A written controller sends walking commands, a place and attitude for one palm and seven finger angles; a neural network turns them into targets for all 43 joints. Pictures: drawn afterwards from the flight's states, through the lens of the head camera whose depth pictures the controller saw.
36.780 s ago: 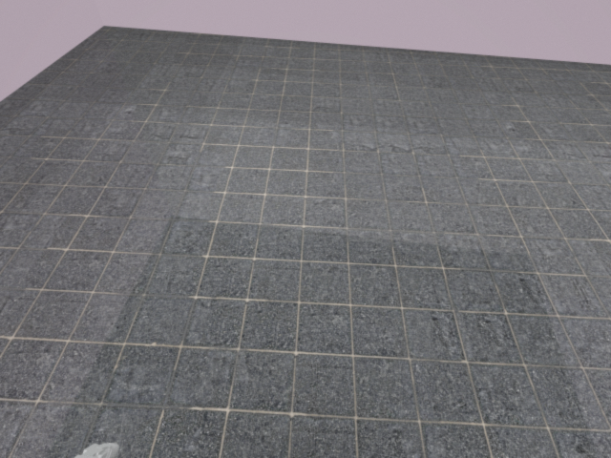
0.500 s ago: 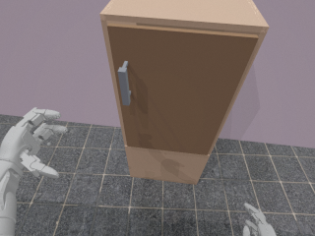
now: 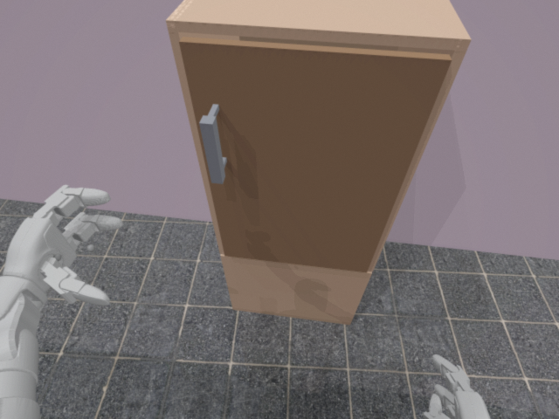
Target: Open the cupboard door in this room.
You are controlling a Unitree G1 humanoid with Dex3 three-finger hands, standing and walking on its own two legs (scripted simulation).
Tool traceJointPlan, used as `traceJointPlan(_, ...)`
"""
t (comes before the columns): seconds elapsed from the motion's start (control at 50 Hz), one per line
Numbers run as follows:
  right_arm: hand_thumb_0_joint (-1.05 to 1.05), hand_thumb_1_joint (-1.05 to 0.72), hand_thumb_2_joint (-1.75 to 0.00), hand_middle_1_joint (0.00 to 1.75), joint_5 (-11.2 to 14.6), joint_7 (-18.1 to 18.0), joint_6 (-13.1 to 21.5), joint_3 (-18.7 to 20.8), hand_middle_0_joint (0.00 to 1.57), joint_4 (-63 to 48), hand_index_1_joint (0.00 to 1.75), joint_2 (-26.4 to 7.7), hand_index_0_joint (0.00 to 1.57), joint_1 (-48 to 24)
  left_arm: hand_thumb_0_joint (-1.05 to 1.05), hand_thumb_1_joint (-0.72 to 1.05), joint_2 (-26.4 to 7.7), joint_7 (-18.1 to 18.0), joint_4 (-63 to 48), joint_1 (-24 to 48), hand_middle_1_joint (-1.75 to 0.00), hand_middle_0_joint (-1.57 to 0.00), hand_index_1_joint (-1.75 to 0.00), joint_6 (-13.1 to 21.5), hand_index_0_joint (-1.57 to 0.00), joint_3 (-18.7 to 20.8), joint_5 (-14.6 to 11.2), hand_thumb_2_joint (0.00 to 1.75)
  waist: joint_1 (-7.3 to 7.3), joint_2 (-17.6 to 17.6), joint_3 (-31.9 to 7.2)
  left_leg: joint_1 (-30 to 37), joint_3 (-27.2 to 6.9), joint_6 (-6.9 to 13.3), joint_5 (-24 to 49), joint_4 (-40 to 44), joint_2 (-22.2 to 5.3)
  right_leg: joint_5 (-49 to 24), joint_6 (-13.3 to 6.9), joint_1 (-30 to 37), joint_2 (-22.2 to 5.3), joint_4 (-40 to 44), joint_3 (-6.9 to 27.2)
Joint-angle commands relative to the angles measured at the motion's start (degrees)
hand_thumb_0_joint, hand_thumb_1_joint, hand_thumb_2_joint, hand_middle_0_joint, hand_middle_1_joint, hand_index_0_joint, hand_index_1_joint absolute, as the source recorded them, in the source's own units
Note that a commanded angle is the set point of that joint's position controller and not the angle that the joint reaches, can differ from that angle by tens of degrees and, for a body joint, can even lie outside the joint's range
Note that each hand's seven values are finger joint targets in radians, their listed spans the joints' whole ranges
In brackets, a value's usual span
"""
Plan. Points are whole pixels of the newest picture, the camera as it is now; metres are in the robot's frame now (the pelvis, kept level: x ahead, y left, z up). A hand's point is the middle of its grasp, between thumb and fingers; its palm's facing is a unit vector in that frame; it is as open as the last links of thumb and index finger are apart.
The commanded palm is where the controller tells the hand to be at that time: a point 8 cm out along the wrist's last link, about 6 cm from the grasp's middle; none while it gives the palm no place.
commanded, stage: move the hooked fingers beside the handle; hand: left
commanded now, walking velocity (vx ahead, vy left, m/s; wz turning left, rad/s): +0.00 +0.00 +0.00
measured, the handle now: (216, 144) +0.55 +0.15 +0.08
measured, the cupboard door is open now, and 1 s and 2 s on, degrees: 0 0 0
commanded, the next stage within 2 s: none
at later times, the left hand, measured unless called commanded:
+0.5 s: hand (128, 211) +0.37 +0.25 +0.10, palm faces -0.05 -1.00 -0.02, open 14.0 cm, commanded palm +0.35 +0.30 +0.10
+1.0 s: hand (156, 181) +0.44 +0.23 +0.10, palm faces -0.08 -1.00 -0.01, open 14.0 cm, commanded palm +0.42 +0.28 +0.09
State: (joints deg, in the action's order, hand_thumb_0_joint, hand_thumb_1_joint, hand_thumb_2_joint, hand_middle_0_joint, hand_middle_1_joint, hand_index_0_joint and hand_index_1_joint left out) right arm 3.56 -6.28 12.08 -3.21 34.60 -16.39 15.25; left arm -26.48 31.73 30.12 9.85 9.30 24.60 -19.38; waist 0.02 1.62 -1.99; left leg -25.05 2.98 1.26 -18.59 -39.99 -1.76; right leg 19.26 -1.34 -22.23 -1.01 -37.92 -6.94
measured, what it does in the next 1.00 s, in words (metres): stands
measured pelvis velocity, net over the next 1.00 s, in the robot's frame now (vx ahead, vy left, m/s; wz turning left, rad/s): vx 0.01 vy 0.01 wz -0.03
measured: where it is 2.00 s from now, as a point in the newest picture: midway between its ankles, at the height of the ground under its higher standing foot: outside the picture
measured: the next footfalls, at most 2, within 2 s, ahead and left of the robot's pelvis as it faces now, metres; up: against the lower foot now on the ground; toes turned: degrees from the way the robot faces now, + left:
none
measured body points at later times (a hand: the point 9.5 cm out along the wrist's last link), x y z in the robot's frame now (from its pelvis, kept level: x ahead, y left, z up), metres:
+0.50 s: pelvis +0.00 +0.00 +0.00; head +0.04 +0.00 +0.45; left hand +0.37 +0.30 +0.10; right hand +0.10 -0.27 -0.10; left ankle +0.02 +0.10 -0.72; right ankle +0.00 -0.10 -0.72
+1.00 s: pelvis +0.01 +0.01 -0.01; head +0.06 +0.02 +0.44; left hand +0.43 +0.28 +0.10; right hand +0.07 -0.26 -0.11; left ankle +0.02 +0.10 -0.72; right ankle +0.00 -0.10 -0.72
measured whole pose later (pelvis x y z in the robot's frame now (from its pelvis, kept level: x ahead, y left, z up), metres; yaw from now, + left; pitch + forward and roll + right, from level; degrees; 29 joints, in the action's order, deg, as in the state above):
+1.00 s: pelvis +0.01 +0.01 -0.01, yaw -2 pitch +10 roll -1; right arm 2.8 -3.7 2.7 -2.0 36.3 -16.4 20.3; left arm -27.9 25.0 55.1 36.0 16.1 21.3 -12.4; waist 4.6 0.7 -3.6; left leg -32.7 4.7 2.0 -20.2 -43.0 -2.0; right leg 20.0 -0.6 -30.7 -0.9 -40.9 -5.0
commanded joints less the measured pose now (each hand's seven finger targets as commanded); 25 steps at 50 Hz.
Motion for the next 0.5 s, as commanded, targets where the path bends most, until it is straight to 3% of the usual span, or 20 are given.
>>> traceJointPlan(0.0,0.00,-0.90,-0.90,0.30,0.0,-1.1,2.1,3.4,0.20,-6.9,0.30,-8.7,0.20,-0.9,0.00,-0.50,-18.4,0.5,-7.9,22.3,-1.20,-0.30,-1.20,4.7,-0.30,4.8,-0.9,0.30,1.62,2.1,-12.3,7.1,-3.6,0.7,8.0,4.7,1.7,-9.0,0.0,0.4,1.5,6.3,6.1)
traceJointPlan(0.04,0.00,-0.90,-0.90,0.30,0.1,-0.9,2.0,3.4,0.20,-6.8,0.30,-8.5,0.20,-0.8,0.00,-0.50,-17.2,0.8,-7.2,24.5,-1.20,-0.30,-1.20,5.1,-0.30,3.2,-0.7,0.30,1.95,2.9,-14.1,7.4,-3.5,0.8,9.2,4.4,1.9,-10.8,0.2,0.7,1.3,5.7,6.1)
traceJointPlan(0.08,0.00,-0.90,-0.90,0.30,0.1,-0.6,2.0,3.5,0.20,-7.0,0.30,-8.5,0.20,-0.5,0.00,-0.50,-17.6,0.6,-6.7,24.0,-1.20,-0.30,-1.20,5.5,-0.30,3.7,-0.4,0.30,1.26,4.9,-15.5,8.1,-3.7,0.7,10.2,4.3,1.9,-11.6,-0.1,0.9,1.3,5.2,5.8)
traceJointPlan(0.12,0.00,-0.90,-0.90,0.30,0.0,-0.4,1.4,3.6,0.20,-7.0,0.30,-8.8,0.20,-0.1,0.00,-0.50,-18.6,0.4,-4.8,23.1,-1.20,-0.30,-1.20,5.3,-0.30,4.7,-0.4,0.30,1.05,1.9,-15.2,6.7,-3.6,0.8,11.4,4.1,1.8,-13.6,0.1,1.7,1.4,4.8,5.8)
traceJointPlan(0.18,0.00,-0.90,-0.90,0.30,0.1,0.1,0.9,3.8,0.20,-7.6,0.30,-8.7,0.20,0.0,0.00,-0.50,-17.0,-0.3,-4.3,22.9,-1.20,-0.30,-1.20,5.2,-0.30,3.7,-0.3,0.30,0.74,2.7,-15.2,6.2,-3.4,0.8,11.5,4.5,1.9,-13.7,0.1,1.3,1.4,4.5,5.4)
traceJointPlan(0.2,0.00,-0.90,-0.90,0.30,0.0,0.2,0.7,3.8,0.20,-7.7,0.30,-8.8,0.20,0.4,0.00,-0.50,-18.5,-0.6,-4.2,22.4,-1.20,-0.30,-1.20,5.3,-0.30,4.9,-0.3,0.30,0.26,2.2,-15.4,6.2,-3.4,0.8,12.5,4.2,1.7,-14.7,-0.1,2.2,1.4,4.2,5.6)
traceJointPlan(0.26,0.00,-0.90,-0.90,0.30,0.0,0.5,0.0,4.1,0.20,-7.7,0.30,-8.8,0.20,1.1,0.00,-0.50,-18.4,-1.6,-3.6,22.5,-1.20,-0.30,-1.20,5.4,-0.30,5.4,0.1,0.30,0.63,1.2,-15.4,5.7,-3.2,0.8,12.4,4.6,1.7,-15.0,0.2,1.8,1.5,4.2,5.4)
traceJointPlan(0.3,0.00,-0.90,-0.90,0.30,0.0,0.4,-0.5,4.1,0.20,-7.4,0.30,-8.9,0.20,1.4,0.00,-0.50,-18.2,-1.9,-3.2,25.7,-1.20,-0.30,-1.20,5.8,-0.30,4.4,0.2,0.30,1.63,-0.8,-13.9,4.9,-2.9,1.0,11.3,4.4,1.5,-14.4,0.4,1.4,1.5,4.5,5.8)
traceJointPlan(0.32,0.00,-0.90,-0.90,0.30,0.0,0.4,-0.8,4.1,0.20,-7.3,0.30,-8.9,0.20,1.6,0.00,-0.50,-18.9,-2.2,-2.4,26.6,-1.20,-0.30,-1.20,6.0,-0.30,5.0,0.6,0.30,1.50,1.0,-13.9,4.6,-3.0,1.0,10.9,4.5,1.6,-13.9,0.4,0.9,1.5,4.5,5.9)
traceJointPlan(0.34,0.00,-0.90,-0.90,0.30,0.1,0.4,-1.0,3.9,0.20,-7.0,0.30,-8.8,0.20,1.7,0.00,-0.50,-17.7,-2.3,-2.7,29.6,-1.20,-0.30,-1.20,6.4,-0.30,3.2,1.2,0.30,2.25,3.3,-14.1,5.5,-3.0,0.9,10.0,4.6,1.6,-12.6,0.3,-0.5,1.6,4.5,5.7)
traceJointPlan(0.36,0.00,-0.90,-0.90,0.30,0.0,0.3,-1.0,4.0,0.20,-6.7,0.30,-8.6,0.20,2.0,0.00,-0.50,-17.2,-2.5,-2.4,31.9,-1.20,-0.30,-1.20,6.8,-0.30,2.5,1.4,0.30,2.76,3.1,-14.5,6.2,-3.2,0.9,9.4,4.5,1.6,-11.8,0.3,-1.1,1.6,4.7,5.8)
traceJointPlan(0.38,0.00,-0.90,-0.90,0.30,-0.1,0.1,-1.2,4.3,0.20,-6.4,0.30,-8.8,0.20,2.5,0.00,-0.50,-18.4,-2.9,-1.9,31.3,-1.20,-0.30,-1.20,7.3,-0.30,3.8,1.6,0.30,2.32,3.2,-15.8,6.5,-3.4,0.9,9.5,4.5,1.6,-11.3,0.2,-0.7,1.7,4.6,5.8)
traceJointPlan(0.4,0.00,-0.90,-0.90,0.30,-0.1,0.1,-1.4,4.1,0.20,-6.4,0.30,-9.1,0.20,2.7,0.00,-0.50,-18.2,-2.8,-1.4,32.3,-1.20,-0.30,-1.20,7.5,-0.30,2.9,1.6,0.30,2.69,1.1,-15.8,6.4,-3.3,1.1,9.8,4.3,1.4,-11.9,0.2,-0.3,1.7,4.5,5.9)
traceJointPlan(0.46,0.00,-0.90,-0.90,0.30,-0.2,0.1,-1.8,4.1,0.20,-5.2,0.30,-8.8,0.20,3.3,0.00,-0.50,-16.7,-3.1,0.5,37.4,-1.20,-0.30,-1.20,8.4,-0.30,0.8,2.6,0.30,3.42,5.0,-16.6,8.1,-4.0,0.8,10.2,4.3,1.4,-11.5,-0.1,-2.5,1.8,4.1,5.3)
traceJointPlan(0.48,0.00,-0.90,-0.90,0.30,-0.2,0.1,-2.0,4.2,0.20,-5.2,0.30,-8.9,0.20,3.6,0.00,-0.50,-16.4,-3.4,1.7,36.6,-1.20,-0.30,-1.20,8.4,-0.30,0.9,2.6,0.30,3.21,3.2,-16.8,8.0,-4.2,0.8,10.8,4.3,1.3,-11.9,-0.1,-2.2,1.9,4.1,5.1)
